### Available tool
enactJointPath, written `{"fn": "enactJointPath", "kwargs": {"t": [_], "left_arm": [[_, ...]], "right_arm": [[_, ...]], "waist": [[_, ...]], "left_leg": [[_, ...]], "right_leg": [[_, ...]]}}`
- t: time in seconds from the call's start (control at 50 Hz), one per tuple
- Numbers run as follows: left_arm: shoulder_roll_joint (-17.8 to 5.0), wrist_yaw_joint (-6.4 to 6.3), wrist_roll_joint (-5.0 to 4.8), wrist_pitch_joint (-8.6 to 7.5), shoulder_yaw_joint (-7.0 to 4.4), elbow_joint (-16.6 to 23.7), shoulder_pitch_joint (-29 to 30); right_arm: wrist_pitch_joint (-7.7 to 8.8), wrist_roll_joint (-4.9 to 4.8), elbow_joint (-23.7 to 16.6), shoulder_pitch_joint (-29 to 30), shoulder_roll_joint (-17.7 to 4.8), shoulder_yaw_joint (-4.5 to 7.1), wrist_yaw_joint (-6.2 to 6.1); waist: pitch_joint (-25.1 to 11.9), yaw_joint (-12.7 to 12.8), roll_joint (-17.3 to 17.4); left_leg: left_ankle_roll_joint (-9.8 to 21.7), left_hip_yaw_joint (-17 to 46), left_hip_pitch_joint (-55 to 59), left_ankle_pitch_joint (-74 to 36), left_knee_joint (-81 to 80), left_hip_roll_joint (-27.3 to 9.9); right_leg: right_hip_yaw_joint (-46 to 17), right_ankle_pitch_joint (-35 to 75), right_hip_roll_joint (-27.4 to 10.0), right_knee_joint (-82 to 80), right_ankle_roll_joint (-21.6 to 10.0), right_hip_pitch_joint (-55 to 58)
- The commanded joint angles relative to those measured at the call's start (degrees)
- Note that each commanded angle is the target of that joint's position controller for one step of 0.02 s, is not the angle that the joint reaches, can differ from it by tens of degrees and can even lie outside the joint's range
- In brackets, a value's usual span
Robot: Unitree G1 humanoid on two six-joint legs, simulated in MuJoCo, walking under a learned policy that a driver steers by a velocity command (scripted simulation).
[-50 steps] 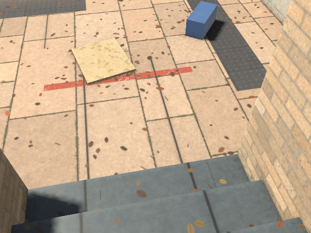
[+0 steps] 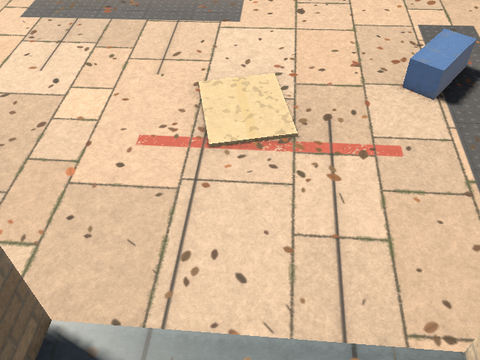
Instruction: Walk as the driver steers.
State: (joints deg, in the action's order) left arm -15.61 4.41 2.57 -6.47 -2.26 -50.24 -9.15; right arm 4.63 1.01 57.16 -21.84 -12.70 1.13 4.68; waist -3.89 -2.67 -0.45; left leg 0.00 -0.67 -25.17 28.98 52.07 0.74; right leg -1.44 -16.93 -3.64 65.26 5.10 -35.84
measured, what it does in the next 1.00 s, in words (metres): steps on the spot: right foot, then left foot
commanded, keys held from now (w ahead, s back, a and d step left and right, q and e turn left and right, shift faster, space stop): no key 0.06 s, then q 0.52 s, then e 0.40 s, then w+e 0.02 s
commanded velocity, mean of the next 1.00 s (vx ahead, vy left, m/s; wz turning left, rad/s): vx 0.02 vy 0.00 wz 0.16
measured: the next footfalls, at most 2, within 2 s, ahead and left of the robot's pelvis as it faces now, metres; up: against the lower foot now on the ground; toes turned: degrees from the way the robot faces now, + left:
right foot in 0.02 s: +0.05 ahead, -0.13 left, +0.00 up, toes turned -2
left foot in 0.48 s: +0.03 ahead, +0.12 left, +0.00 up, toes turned +16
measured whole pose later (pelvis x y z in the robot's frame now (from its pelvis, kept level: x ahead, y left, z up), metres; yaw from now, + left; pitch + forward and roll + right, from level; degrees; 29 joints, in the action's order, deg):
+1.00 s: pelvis -0.03 +0.06 +0.04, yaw +7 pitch +4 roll -1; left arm -13.0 -2.7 4.4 -1.5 -0.2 -48.9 -17.9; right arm 4.7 1.6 46.3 -15.3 -13.7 2.3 -1.5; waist -2.5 -3.0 0.8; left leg 8.6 -9.7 -22.1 14.3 31.8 0.4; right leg -1.7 -28.0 -1.8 66.6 5.6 -31.0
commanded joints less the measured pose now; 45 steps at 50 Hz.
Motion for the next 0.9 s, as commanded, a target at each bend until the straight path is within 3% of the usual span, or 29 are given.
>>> {"fn": "enactJointPath", "kwargs": {"t": [0.02, 0.04, 0.06, 0.1, 0.12, 0.14, 0.18, 0.24, 0.28, 0.32, 0.38, 0.46, 0.48, 0.5, 0.52, 0.54, 0.56, 0.58, 0.6, 0.62, 0.64, 0.66, 0.7, 0.72, 0.74, 0.76, 0.8, 0.84, 0.9], "left_arm": [[-0.9, 3.19, -0.41, 0.91, 0.17, -8.3, -31.9], [-8.1, 3.46, -2.71, 0.09, -0.24, -3.8, -19.4], [-12.8, 3.58, -3.56, -0.22, -0.71, 1.2, -4.7], [-8.4, 3.57, -4.96, -0.57, 0.95, 4.8, 6.5], [-6.4, 3.53, -5.86, -0.01, 1.66, 4.4, 7.4], [-8.0, 2.67, -5.14, 0.33, 0.95, 3.4, 4.2], [-12.5, -0.54, -3.59, 0.71, -1.31, 2.3, -1.9], [-8.6, -5.03, -2.08, 0.53, -1.87, 4.2, -7.3], [-7.8, -7.70, -0.46, 0.50, -2.62, 5.4, -11.4], [-6.4, -9.78, 0.17, 0.67, -2.64, 5.9, -11.4], [-7.1, -9.92, 0.31, 0.65, -3.02, 7.8, -5.2], [-9.7, -8.56, 0.90, -0.42, -4.18, 9.6, 0.5], [-8.9, -7.69, 1.28, -0.49, -3.99, 10.2, 3.3], [-5.4, -6.59, 2.16, -0.30, -3.28, 11.2, 5.0], [0.0, -6.13, 0.80, -0.39, -1.95, 15.3, -2.2], [-2.0, -6.83, -3.15, -0.38, -2.17, 17.4, -2.1], [-5.5, -7.34, -2.68, 0.13, -2.58, 16.8, -0.1], [-9.1, -7.80, -0.72, 0.94, -3.46, 15.0, -1.7], [-8.5, -7.46, 0.72, 2.14, -3.02, 11.9, -7.5], [-5.9, -6.04, 1.49, 3.13, -1.88, 9.0, -13.2], [-2.9, -4.19, 1.67, 3.85, -0.87, 6.2, -17.6], [-2.6, -2.55, 0.48, 4.05, -0.98, 5.5, -18.1], [-3.1, -0.46, -0.63, 3.79, -0.88, 3.5, -19.7], [-2.1, -3.57, -2.73, 8.20, -0.72, 4.2, -12.2], [-0.6, -5.06, -3.13, 10.09, 0.35, 5.5, -10.3], [-2.3, -2.71, -1.88, 6.33, -0.05, 6.1, -11.2], [-5.5, -3.34, -0.75, 4.46, -0.91, 4.0, -10.8], [-5.1, -6.50, 0.32, 4.13, -0.65, 6.1, -5.5], [-2.4, -8.39, 0.68, 3.82, 0.75, 6.3, -4.2]], "right_arm": [[1.08, -2.29, -8.1, 20.6, -7.5, 0.11, 1.30], [0.63, -2.26, -5.8, 7.2, -8.9, 1.69, 0.79], [-0.24, -2.51, -4.2, -2.2, -10.6, 2.96, -0.52], [-1.17, -1.64, -4.5, -0.5, -7.4, 2.57, -1.75], [-1.50, -1.30, -4.1, 0.1, -6.4, 2.57, -1.71], [-1.87, -1.43, -4.1, 1.7, -7.3, 2.86, -1.63], [-1.95, -0.81, -7.0, 5.7, -8.5, 3.66, -2.48], [-1.06, 0.88, -11.9, 9.8, -4.5, 2.72, -4.90], [-0.53, 2.25, -13.7, 10.4, -2.7, 2.21, -6.36], [-1.01, 3.19, -14.9, 11.3, -2.8, 1.69, -6.44], [-1.61, 4.24, -15.2, 9.6, -1.3, 1.21, -4.58], [-1.75, 2.87, -14.8, 4.7, -5.0, 3.33, -2.11], [-0.78, 2.61, -12.9, -1.0, -7.5, 4.91, -2.06], [0.39, 4.63, -10.3, -9.2, -10.6, 6.35, -2.91], [2.00, 4.66, -13.4, -11.3, -21.3, 8.40, -4.16], [2.81, 5.44, -15.5, -5.7, -17.9, 7.42, -2.07], [2.87, 3.13, -16.8, 1.7, -13.2, 6.31, -1.01], [2.51, 0.88, -16.9, 5.8, -11.1, 5.37, -0.27], [1.85, -0.27, -17.3, 10.1, -9.8, 4.52, 0.33], [1.11, 0.11, -17.0, 12.4, -7.9, 3.47, 0.86], [0.77, 0.68, -16.2, 14.2, -4.8, 1.96, 1.20], [0.92, -1.13, -15.6, 13.9, -1.7, 0.46, 1.60], [1.19, -1.16, -14.1, 12.8, -2.8, -0.85, 1.44], [-2.33, -2.61, -13.4, 9.0, -4.9, 1.03, -3.40], [-4.07, -2.21, -12.6, 6.2, -6.1, 0.67, -5.48], [-0.58, -0.97, -12.2, 7.1, -8.2, -0.16, -0.76], [0.30, -2.07, -13.7, 8.5, -11.0, 1.11, 0.83], [0.47, -2.04, -13.0, 3.9, -14.3, 2.81, -1.59], [0.05, -0.57, -11.8, -3.6, -10.3, 3.01, -5.75]], "waist": [[5.3, 17.1, -2.5], [4.1, 5.9, -8.5], [2.1, -1.5, -9.7], [-1.1, -3.5, -4.1], [1.2, -3.7, -2.2], [4.2, -0.9, 0.5], [2.2, 2.3, -0.7], [-2.5, 5.2, -4.2], [-0.3, 8.6, -9.1], [2.1, 8.5, -4.2], [3.4, 5.7, -7.7], [3.6, 0.8, -5.9], [1.8, -2.5, -1.4], [-0.6, -6.2, 6.5], [-7.0, -0.2, 10.1], [-3.7, -1.0, 6.1], [1.1, 0.0, 8.7], [2.1, 2.5, 5.5], [1.2, 5.6, 3.0], [2.7, 8.3, 1.5], [3.8, 9.6, -0.1], [3.6, 9.2, 1.5], [2.5, 7.3, 3.9], [-1.6, 4.2, -1.2], [-2.6, 2.6, 2.7], [1.6, 3.7, 9.9], [1.8, 0.9, 7.5], [0.9, -3.1, 5.9], [0.5, -6.9, 4.0]], "left_leg": [[-0.1, -4.5, -31.0, -27.2, -7.7, 0.9], [-1.7, -5.7, -16.0, -19.3, -7.3, 1.0], [-2.9, -5.8, -4.9, -10.9, -7.0, 0.3], [-4.5, -4.7, 0.0, -9.6, -9.4, -1.5], [-4.9, -3.5, 1.9, -9.3, -13.7, -2.0], [-3.9, -2.4, 0.7, -10.9, -14.9, -1.5], [-0.7, -1.7, -0.7, -17.5, -13.6, -1.3], [1.4, -0.1, -4.6, -16.5, -8.3, -2.2], [0.5, 0.4, -12.4, 2.2, 5.6, -2.8], [-0.7, 0.4, -15.6, 0.8, 3.9, -5.7], [-0.7, -6.4, -4.8, -10.3, 0.5, -3.0], [3.1, -7.5, 9.3, -19.9, -9.9, -0.5], [3.6, -6.4, 19.6, -24.0, -15.9, 1.0], [5.0, 0.6, 28.1, -29.9, -23.5, -1.9], [16.1, 23.1, 32.7, -60.2, -24.3, -17.2], [20.2, 31.5, 27.0, -49.3, -31.1, -23.7], [22.2, 30.5, 19.7, -33.8, -32.4, -23.3], [20.4, 26.2, 13.5, -25.1, -31.6, -19.6], [18.5, 20.4, 4.7, -26.0, -29.7, -17.1], [15.5, 16.4, -4.6, -26.7, -28.5, -14.2], [12.0, 12.9, -8.9, -25.6, -27.6, -11.5], [9.4, 9.4, -9.9, -22.8, -27.0, -9.7], [7.1, 9.0, -8.9, -17.4, -25.6, -8.9], [10.5, 9.8, 3.4, -43.4, -25.6, -13.8], [11.6, 9.7, 8.2, -56.0, -23.4, -14.5], [8.9, 14.1, 7.5, -31.1, -24.0, -14.4], [10.3, 19.0, 8.4, -12.6, -27.4, -15.6], [17.7, 26.0, 15.5, -13.4, -30.4, -20.1], [26.3, 29.9, 24.1, -13.7, -34.2, -24.4]], "right_leg": [[7.1, 18.9, 4.0, -12.5, 0.0, 36.9], [-0.5, 34.5, 1.9, -23.9, -5.2, 26.9], [-6.3, 33.2, -1.8, -31.6, -10.1, 19.1], [-5.4, 22.3, -2.1, -32.8, -8.5, 18.7], [-6.8, 13.7, -2.1, -34.5, -7.2, 16.6], [-4.4, 10.7, -1.0, -35.1, -7.0, 17.7], [-4.1, 13.9, -1.7, -36.1, -11.3, 23.9], [-12.0, 21.1, -10.7, -39.1, -20.1, 30.5], [-18.4, 26.0, -21.0, -43.6, -26.4, 32.2], [-12.9, 19.1, -20.0, -44.9, -21.7, 32.4], [-1.9, 13.8, -14.9, -45.1, -16.0, 21.1], [2.3, -7.9, -14.3, -40.0, -11.1, 10.7], [4.8, -15.3, -11.9, -31.6, -10.1, 5.0], [7.9, -22.4, -5.0, -12.7, -8.2, -1.3], [-0.5, -25.0, 2.4, 0.5, -5.9, -5.0], [-11.9, -20.3, 6.3, 1.2, -4.6, -10.4], [-11.0, -17.0, 4.0, 5.9, -3.8, -13.2], [-8.1, -14.1, 2.7, 12.0, -3.5, -10.8], [-6.9, -9.6, 1.9, 16.2, -2.4, -5.2], [-6.7, -4.6, 1.1, 17.9, -1.7, 1.3], [-6.2, -0.3, 1.0, 18.3, -0.6, 4.3], [-4.1, -3.0, 1.4, 15.7, 1.4, 5.5], [-3.6, -3.0, 1.6, 12.4, 3.9, 8.8], [0.0, -0.3, 3.1, 2.5, -0.5, 7.5], [-1.5, -2.9, 2.6, -1.5, -2.0, 9.3], [-5.4, -8.4, -0.6, -5.1, 3.7, 5.2], [-2.8, -8.2, 0.1, -9.3, 4.6, 5.2], [-2.1, -12.0, 1.8, -6.4, 3.8, -2.4], [-4.5, -15.2, 2.0, 1.4, 2.0, -12.9]]}}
